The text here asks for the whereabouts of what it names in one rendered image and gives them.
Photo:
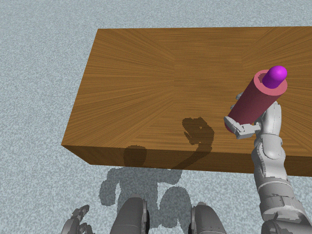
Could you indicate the right robot hand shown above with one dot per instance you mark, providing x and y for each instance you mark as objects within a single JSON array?
[{"x": 268, "y": 123}]

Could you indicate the bottle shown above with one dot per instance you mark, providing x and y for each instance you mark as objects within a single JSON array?
[{"x": 263, "y": 90}]

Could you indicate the left robot hand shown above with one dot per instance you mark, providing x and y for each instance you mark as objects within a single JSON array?
[{"x": 72, "y": 226}]

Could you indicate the right robot arm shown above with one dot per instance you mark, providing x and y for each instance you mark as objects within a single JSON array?
[{"x": 281, "y": 211}]

